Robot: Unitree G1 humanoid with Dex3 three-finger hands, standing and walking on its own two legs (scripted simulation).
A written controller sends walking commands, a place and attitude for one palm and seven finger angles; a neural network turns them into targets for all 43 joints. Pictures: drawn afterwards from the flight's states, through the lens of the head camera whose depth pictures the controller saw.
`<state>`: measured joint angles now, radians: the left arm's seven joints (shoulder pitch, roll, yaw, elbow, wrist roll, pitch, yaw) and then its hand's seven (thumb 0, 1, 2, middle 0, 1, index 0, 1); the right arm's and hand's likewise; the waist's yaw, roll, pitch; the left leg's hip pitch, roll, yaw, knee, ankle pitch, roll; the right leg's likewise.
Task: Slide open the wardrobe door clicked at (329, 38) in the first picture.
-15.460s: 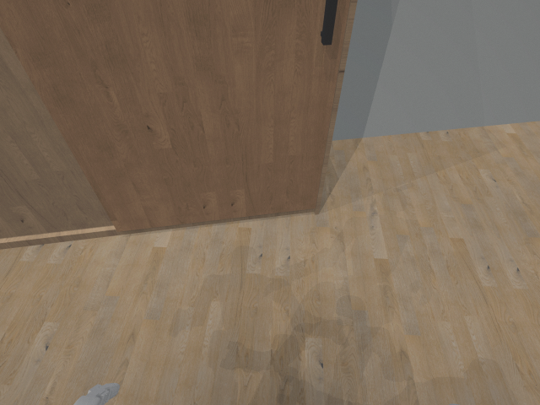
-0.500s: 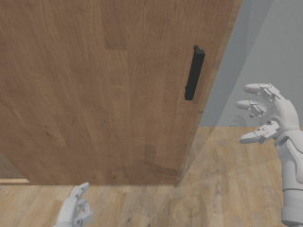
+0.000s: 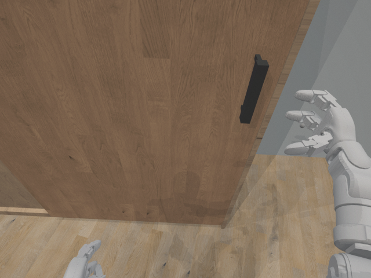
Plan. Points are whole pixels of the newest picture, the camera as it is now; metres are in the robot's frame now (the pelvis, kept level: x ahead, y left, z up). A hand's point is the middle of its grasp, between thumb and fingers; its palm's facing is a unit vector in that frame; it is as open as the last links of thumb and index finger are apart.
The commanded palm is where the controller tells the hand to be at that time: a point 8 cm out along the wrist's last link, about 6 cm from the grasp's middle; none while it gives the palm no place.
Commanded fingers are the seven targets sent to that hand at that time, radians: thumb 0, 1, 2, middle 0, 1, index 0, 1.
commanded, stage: move the hooked fingers beside the handle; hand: right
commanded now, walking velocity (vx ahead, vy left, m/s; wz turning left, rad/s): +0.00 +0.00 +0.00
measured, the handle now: (251, 90) +0.52 -0.12 +0.16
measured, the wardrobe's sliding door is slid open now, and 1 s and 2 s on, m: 0.00 0.00 0.00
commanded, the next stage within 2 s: none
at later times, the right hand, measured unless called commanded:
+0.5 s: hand (280, 104) +0.46 -0.17 +0.17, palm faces +0.00 +1.00 +0.01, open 14.0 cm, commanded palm +0.43 -0.23 +0.17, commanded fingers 0.00 0.50 -0.30 0.30 1.20 0.30 1.20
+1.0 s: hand (287, 110) +0.44 -0.19 +0.17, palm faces -0.03 +1.00 +0.02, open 14.0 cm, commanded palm +0.42 -0.23 +0.16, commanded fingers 0.00 0.50 -0.30 0.30 1.20 0.30 1.20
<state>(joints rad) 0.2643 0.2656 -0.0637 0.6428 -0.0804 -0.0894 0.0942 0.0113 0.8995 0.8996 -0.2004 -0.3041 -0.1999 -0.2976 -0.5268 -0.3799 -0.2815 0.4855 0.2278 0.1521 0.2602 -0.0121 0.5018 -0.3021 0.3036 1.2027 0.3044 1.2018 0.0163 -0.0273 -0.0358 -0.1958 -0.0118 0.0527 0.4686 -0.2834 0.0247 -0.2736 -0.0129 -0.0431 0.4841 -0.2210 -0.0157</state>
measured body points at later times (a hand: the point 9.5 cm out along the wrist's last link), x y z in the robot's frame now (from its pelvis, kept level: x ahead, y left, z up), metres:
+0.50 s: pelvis +0.01 +0.00 +0.00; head +0.03 +0.01 +0.45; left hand +0.08 +0.27 -0.12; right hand +0.45 -0.23 +0.17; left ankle -0.02 +0.10 -0.74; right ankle +0.02 -0.11 -0.74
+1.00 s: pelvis +0.01 -0.01 +0.00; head +0.02 -0.01 +0.44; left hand +0.11 +0.25 -0.11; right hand +0.44 -0.24 +0.17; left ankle -0.02 +0.10 -0.74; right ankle +0.02 -0.11 -0.74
